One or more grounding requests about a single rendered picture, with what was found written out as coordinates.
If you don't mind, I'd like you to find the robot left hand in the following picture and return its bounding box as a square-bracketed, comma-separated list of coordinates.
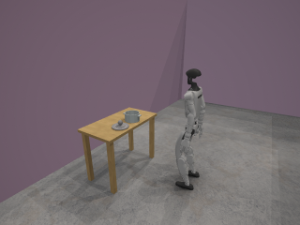
[180, 139, 190, 155]

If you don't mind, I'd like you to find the right robot forearm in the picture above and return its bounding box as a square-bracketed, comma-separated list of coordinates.
[197, 108, 205, 126]

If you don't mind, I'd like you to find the right robot thigh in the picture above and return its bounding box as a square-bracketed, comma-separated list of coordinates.
[185, 126, 199, 155]

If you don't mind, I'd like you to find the robot right foot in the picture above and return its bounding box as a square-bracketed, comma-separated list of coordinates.
[188, 170, 200, 178]

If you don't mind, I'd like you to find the lid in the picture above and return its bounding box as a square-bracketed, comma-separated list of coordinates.
[112, 122, 129, 130]

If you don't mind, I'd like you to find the pot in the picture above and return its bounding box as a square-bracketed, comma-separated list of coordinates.
[123, 110, 142, 124]

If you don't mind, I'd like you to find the table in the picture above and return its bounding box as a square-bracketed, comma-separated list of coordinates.
[77, 107, 158, 194]

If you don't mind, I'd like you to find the left robot upper arm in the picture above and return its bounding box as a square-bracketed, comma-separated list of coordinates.
[184, 91, 197, 119]

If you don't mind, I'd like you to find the robot right hand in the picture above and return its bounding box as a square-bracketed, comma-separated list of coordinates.
[194, 125, 203, 138]

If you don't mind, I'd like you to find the left robot forearm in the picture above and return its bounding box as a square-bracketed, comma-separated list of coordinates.
[184, 113, 195, 140]

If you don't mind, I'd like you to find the right robot upper arm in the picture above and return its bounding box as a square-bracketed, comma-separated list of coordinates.
[199, 86, 205, 111]

